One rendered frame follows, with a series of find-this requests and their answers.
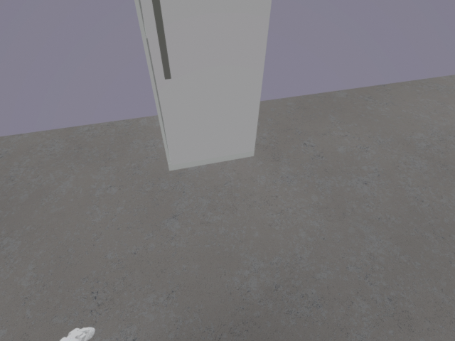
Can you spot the robot left hand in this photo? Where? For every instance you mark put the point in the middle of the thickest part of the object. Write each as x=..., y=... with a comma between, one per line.
x=78, y=334

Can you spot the fridge door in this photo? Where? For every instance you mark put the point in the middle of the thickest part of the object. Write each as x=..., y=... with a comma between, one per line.
x=216, y=51

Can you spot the handle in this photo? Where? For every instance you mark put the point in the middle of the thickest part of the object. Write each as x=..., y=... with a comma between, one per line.
x=161, y=37

